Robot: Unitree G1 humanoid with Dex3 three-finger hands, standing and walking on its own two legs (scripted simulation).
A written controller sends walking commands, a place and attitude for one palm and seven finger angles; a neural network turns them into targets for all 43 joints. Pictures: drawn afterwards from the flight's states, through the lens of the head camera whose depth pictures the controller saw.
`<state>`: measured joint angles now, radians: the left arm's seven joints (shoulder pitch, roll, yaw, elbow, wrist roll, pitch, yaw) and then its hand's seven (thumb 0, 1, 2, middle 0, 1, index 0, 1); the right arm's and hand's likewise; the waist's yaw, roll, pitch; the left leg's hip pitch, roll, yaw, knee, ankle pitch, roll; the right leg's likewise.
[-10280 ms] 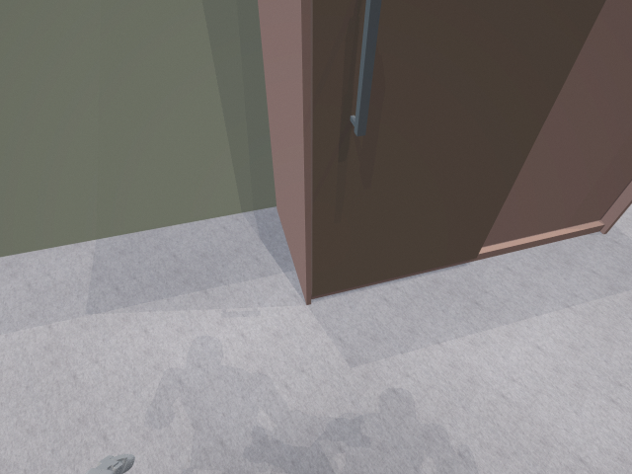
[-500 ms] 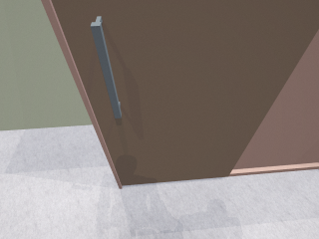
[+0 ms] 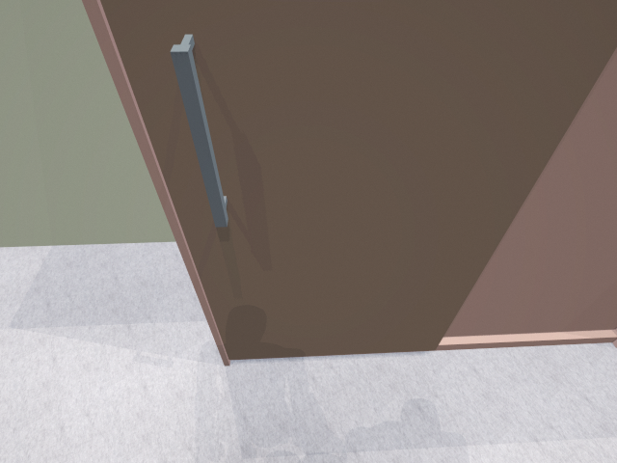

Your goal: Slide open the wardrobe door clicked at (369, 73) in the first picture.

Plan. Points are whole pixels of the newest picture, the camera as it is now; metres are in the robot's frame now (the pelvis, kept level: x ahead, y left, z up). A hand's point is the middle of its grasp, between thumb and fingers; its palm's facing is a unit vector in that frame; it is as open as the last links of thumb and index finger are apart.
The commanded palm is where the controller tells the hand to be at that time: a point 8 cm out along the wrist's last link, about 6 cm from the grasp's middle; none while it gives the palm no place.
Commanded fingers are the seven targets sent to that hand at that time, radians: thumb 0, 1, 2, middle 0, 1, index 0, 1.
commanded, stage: come to a stop and stand still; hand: left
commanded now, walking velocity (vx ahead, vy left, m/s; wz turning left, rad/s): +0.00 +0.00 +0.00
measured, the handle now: (207, 144) +0.53 +0.19 +0.14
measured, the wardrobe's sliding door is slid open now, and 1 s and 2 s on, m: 0.00 0.00 0.00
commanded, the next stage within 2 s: look again from close up in 0.84 s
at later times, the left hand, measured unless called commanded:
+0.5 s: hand out of the picture +0.02 +0.24 -0.18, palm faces +0.00 -0.98 -0.21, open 7.4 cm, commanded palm none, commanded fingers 0.00 0.90 0.90 -0.20 -0.30 -0.20 -0.30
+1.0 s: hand out of the picture +0.01 +0.23 -0.18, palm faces -0.01 -0.99 -0.16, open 7.4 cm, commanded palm none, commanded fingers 0.00 0.90 0.90 -0.20 -0.30 -0.20 -0.30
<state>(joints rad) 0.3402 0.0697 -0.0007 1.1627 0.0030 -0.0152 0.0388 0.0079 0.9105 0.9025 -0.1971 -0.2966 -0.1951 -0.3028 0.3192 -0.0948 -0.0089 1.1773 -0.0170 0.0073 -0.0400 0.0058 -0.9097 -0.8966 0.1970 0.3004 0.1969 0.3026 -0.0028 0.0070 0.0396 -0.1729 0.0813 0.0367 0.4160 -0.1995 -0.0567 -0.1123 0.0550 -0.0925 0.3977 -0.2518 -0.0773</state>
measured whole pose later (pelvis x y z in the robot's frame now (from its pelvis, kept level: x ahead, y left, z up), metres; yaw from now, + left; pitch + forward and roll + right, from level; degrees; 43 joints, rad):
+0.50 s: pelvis -0.01 +0.06 +0.00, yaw -1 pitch -1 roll +0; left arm 0.28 0.16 0.00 1.06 0.02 -0.02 0.04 0.01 0.91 0.90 -0.19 -0.30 -0.19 -0.30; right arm 0.33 -0.14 0.02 1.08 -0.02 -0.02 -0.02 0.02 -0.92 -0.90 0.20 0.30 0.20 0.30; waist -0.01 0.00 0.01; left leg -0.20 -0.04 0.07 0.47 -0.26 0.06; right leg -0.20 -0.03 -0.05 0.49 -0.27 0.00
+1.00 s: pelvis +0.01 +0.07 +0.00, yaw -1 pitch -1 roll +0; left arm 0.29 0.15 -0.01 1.11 0.01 -0.01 0.03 0.01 0.91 0.90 -0.20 -0.30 -0.19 -0.30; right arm 0.26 -0.16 0.02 1.11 -0.01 -0.03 -0.03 0.01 -0.91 -0.90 0.20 0.30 0.20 0.30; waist 0.00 -0.02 0.05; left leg -0.16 -0.05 0.08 0.44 -0.27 0.07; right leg -0.17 -0.04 -0.04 0.47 -0.29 0.02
